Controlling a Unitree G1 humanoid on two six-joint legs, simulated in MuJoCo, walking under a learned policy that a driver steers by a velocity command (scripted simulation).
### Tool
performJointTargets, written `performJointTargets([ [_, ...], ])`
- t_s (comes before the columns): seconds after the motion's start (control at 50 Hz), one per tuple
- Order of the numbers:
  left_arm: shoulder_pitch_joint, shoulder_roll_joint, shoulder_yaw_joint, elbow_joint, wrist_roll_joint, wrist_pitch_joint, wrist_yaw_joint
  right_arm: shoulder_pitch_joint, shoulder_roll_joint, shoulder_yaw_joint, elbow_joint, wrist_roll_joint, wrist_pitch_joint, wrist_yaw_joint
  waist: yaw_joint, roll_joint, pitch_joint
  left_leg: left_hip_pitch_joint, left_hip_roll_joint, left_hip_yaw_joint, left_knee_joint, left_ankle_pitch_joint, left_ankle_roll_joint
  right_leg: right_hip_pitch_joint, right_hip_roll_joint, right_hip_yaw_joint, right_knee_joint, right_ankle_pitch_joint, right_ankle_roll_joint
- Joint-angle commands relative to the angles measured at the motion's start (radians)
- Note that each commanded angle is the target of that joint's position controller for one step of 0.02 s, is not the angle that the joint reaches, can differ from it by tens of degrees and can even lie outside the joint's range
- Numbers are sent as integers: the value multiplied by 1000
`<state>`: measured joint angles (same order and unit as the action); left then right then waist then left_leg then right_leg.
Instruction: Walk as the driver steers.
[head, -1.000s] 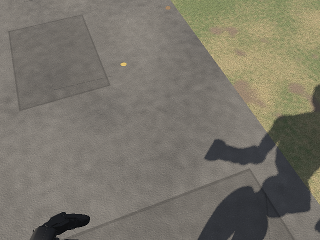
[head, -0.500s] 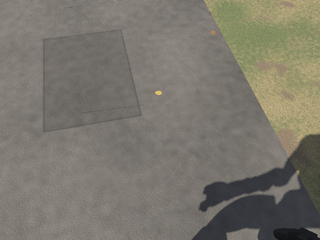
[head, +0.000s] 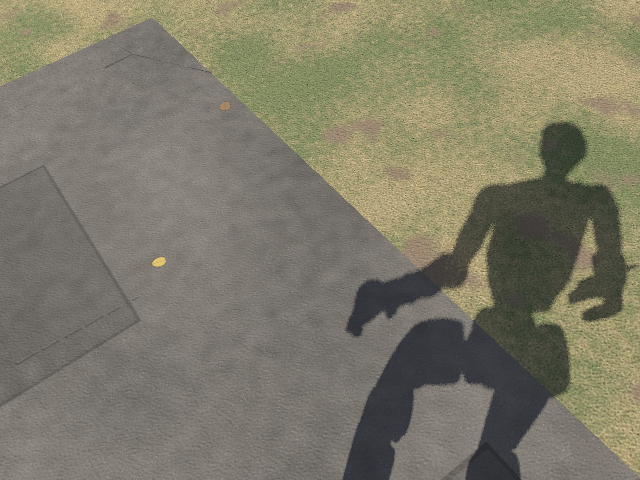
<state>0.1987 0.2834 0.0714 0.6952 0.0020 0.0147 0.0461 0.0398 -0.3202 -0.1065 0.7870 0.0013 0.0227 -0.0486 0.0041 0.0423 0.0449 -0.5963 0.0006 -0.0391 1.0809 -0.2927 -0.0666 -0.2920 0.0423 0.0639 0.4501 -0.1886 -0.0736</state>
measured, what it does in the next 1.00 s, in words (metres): steps on the spot: left foot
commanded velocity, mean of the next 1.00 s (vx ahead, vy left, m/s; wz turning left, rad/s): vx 0.00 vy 0.00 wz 0.13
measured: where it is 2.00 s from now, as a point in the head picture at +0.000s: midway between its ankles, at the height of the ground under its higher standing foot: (305, 404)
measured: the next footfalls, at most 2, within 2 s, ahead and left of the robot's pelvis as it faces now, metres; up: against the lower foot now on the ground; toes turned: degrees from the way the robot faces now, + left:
left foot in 0.38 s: +0.02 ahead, +0.15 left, +0.00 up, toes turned +17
right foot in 1.04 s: +0.12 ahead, -0.06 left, +0.00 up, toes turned +3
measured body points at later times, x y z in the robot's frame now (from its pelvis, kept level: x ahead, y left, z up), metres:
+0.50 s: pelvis +0.01 +0.06 -0.01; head +0.06 +0.11 +0.44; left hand +0.10 +0.39 -0.12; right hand +0.22 -0.19 -0.10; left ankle -0.02 +0.14 -0.75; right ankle +0.02 -0.09 -0.66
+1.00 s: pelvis +0.06 +0.05 -0.01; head +0.11 +0.04 +0.44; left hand +0.14 +0.36 -0.11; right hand +0.26 -0.20 -0.12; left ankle -0.02 +0.14 -0.75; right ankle +0.08 -0.06 -0.73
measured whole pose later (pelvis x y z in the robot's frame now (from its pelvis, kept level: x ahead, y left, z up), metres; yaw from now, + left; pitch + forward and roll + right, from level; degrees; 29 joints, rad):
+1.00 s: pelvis +0.06 +0.05 -0.01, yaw +9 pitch +1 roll +1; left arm 0.18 0.31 0.08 0.71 -0.04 0.04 -0.03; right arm 0.09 -0.29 -0.07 0.72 0.00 0.05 -0.03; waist 0.01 0.02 0.08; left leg -0.16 0.02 0.14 0.49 -0.35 0.02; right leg -0.37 -0.05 -0.07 0.71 -0.35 0.04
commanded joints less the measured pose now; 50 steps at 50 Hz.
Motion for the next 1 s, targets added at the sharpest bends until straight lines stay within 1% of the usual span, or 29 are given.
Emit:
performJointTargets([
  [0.02,-40,54,-6,-51,21,-18,3,12,-10,15,-25,2,-5,13,-1,-154,-170,59,73,-25,-162,57,-18,189,-230,132,-116,253,-117],
  [0.04,-48,42,-13,-37,32,-20,-1,20,-1,22,-14,3,-5,20,5,-166,-154,129,84,-16,-230,58,-21,148,-224,109,-130,206,-117],
  [0.06,-49,61,-11,-25,40,-21,-7,17,-12,23,-15,7,-5,26,17,-178,-126,179,83,-1,-272,42,-20,110,-227,100,-142,171,-124],
  [0.08,-51,97,-2,-17,42,-20,-10,5,-42,18,-25,11,-5,29,29,-186,-94,189,74,17,-287,9,-18,94,-238,106,-148,145,-136],
  [0.12,-48,164,19,-6,33,-9,-9,-8,-99,6,-50,24,-7,32,51,-180,-45,127,60,34,-273,-77,-10,129,-284,144,-141,159,-166],
  [0.14,-46,172,24,-3,26,-3,-6,-2,-105,4,-58,28,-9,34,55,-167,-38,93,64,30,-260,-110,-8,164,-311,162,-129,207,-179],
  [0.2,-67,151,26,-5,17,8,6,40,-79,8,-62,30,-8,42,42,-137,-67,49,80,30,-217,-175,-6,259,-365,163,-81,415,-196],
  [0.24,-98,142,29,-17,17,13,9,67,-64,10,-62,33,-4,50,27,-134,-92,76,78,52,-225,-186,-1,274,-367,120,-58,506,-190],
  [0.3,-130,146,38,-27,10,18,8,98,-57,10,-66,38,3,66,8,-147,-121,152,57,98,-314,-149,20,271,-360,44,-24,553,-165],
  [0.34,-150,151,44,-29,-5,21,8,140,-56,6,-65,40,7,79,-24,-158,-138,241,33,134,-455,-48,49,251,-345,-17,32,528,-122],
  [0.36,-151,146,46,-24,-16,21,8,181,-63,0,-57,39,7,80,-50,-151,-144,325,13,141,-573,66,78,208,-320,-66,97,464,-74],
  [0.38,-103,126,47,-8,-14,16,2,217,-115,-21,-56,30,5,69,-54,-47,-145,453,45,16,-680,277,135,86,-252,-139,252,268,12],
  [0.4,-154,61,29,-67,35,7,-5,251,-275,-60,-74,17,-6,50,-28,271,-152,659,315,-409,-678,794,289,-267,-88,-201,554,-311,123],
  [0.42,-263,71,26,-106,35,-9,-7,276,-261,-49,-96,-22,-25,60,-92,218,-225,693,399,-555,-698,880,460,-411,21,-26,737,-535,139],
  [0.44,-258,101,34,-101,12,-17,-12,242,-236,-44,-106,-25,-43,64,-73,97,-210,703,360,-481,-700,819,442,-449,-7,34,803,-479,130],
  [0.46,-238,112,40,-86,2,-22,-12,192,-212,-43,-113,0,-50,55,-40,45,-171,693,289,-400,-688,752,380,-470,-25,47,787,-382,124],
  [0.48,-209,119,43,-61,4,-22,-5,143,-177,-32,-125,23,-42,43,-20,14,-159,684,260,-339,-678,723,333,-477,-46,40,752,-312,130],
  [0.5,-188,132,48,-50,5,-18,-1,116,-146,-20,-138,35,-32,30,-8,25,-161,652,238,-299,-681,719,310,-435,-60,37,724,-262,139],
  [0.58,-125,98,35,-12,-12,-7,-13,137,-103,8,-147,5,-15,12,-11,44,-184,618,202,-203,-696,737,295,-330,-56,-12,655,-149,165],
  [0.64,-104,59,15,16,-9,-2,-23,110,-27,46,-120,-21,-17,13,-10,71,-157,546,166,-106,-719,647,265,-197,-107,-18,464,-75,172],
  [0.66,-109,62,12,19,-11,-1,-27,102,-36,47,-112,-30,-18,15,-19,90,-133,510,165,-90,-734,614,262,-154,-113,-26,415,-65,171],
  [0.68,-122,82,14,14,-15,-1,-29,98,-62,42,-106,-37,-18,18,-31,100,-104,481,176,-89,-749,577,266,-132,-114,-33,388,-71,168],
  [0.72,-145,142,27,-10,-28,1,-30,97,-133,21,-99,-36,-10,17,-54,103,-45,480,218,-118,-767,501,292,-183,-101,-42,400,-131,162],
  [0.74,-144,157,32,-17,-33,2,-30,98,-146,15,-97,-33,-4,15,-59,93,-25,498,244,-138,-771,469,308,-224,-103,-33,417,-164,160],
  [0.8,-114,143,32,-26,-32,6,-35,74,-123,15,-99,-22,4,10,-51,61,-7,561,298,-154,-764,479,334,-307,-127,-22,460,-223,165],
  [0.86,-90,117,28,-37,-31,8,-47,43,-111,10,-112,-19,7,8,-39,50,-35,599,306,-98,-738,594,329,-299,-137,-58,448,-231,163],
  [0.94,-67,102,26,-59,-41,8,-72,32,-125,-3,-124,-8,17,9,-30,65,-88,623,300,-2,-671,729,291,-204,-107,-130,324,-206,132],
  [0.98,-38,110,33,-67,-44,11,-84,29,-133,-9,-128,8,16,12,-13,81,-111,621,298,40,-607,748,257,-133,-79,-163,215,-161,100],
  [1.0,9,117,41,-61,-41,12,-85,16,-131,-10,-130,22,12,12,20,76,-131,592,276,83,-527,755,222,-47,-54,-178,116,-88,73],
])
